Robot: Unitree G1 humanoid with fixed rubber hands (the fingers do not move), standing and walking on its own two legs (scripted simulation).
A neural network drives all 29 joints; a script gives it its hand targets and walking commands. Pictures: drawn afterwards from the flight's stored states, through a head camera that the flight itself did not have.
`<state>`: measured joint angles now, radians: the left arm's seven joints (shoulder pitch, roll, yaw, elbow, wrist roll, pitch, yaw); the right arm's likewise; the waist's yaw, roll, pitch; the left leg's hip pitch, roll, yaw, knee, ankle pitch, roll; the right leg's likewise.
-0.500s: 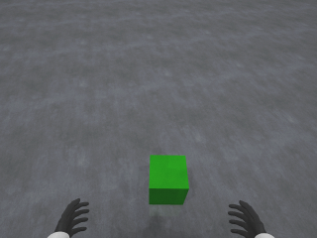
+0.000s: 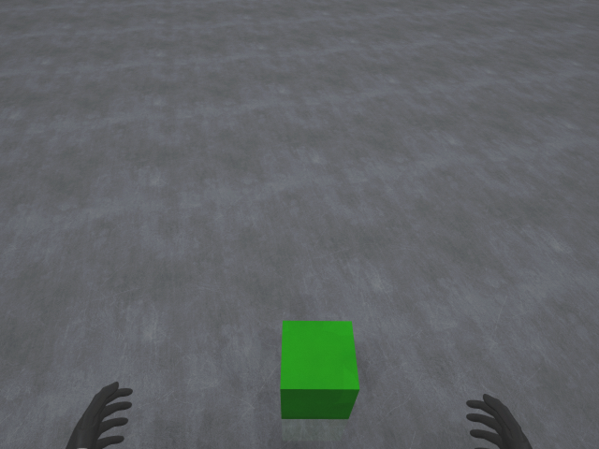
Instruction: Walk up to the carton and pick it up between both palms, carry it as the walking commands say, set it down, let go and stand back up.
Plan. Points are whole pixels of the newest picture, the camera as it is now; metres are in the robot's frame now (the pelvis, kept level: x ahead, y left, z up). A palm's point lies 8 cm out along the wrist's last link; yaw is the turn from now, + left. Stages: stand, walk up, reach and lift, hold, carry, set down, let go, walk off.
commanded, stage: stand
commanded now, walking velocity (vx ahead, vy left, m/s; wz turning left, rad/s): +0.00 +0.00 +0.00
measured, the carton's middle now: (316, 370) +0.50 -0.06 -0.63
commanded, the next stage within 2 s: none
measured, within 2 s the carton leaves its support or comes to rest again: neither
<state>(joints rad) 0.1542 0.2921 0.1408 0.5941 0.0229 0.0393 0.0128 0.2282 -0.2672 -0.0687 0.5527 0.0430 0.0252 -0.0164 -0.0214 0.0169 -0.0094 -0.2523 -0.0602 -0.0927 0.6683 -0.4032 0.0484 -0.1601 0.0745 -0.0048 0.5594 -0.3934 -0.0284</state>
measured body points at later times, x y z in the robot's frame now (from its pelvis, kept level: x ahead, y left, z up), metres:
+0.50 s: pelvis -0.04 +0.01 +0.00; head -0.07 +0.02 +0.45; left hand +0.14 +0.29 -0.07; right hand +0.11 -0.27 -0.06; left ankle -0.03 +0.09 -0.72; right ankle -0.06 -0.10 -0.72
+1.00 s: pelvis -0.04 +0.00 +0.00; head -0.06 +0.01 +0.45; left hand +0.14 +0.30 -0.06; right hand +0.11 -0.28 -0.07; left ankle -0.03 +0.09 -0.72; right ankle -0.06 -0.10 -0.72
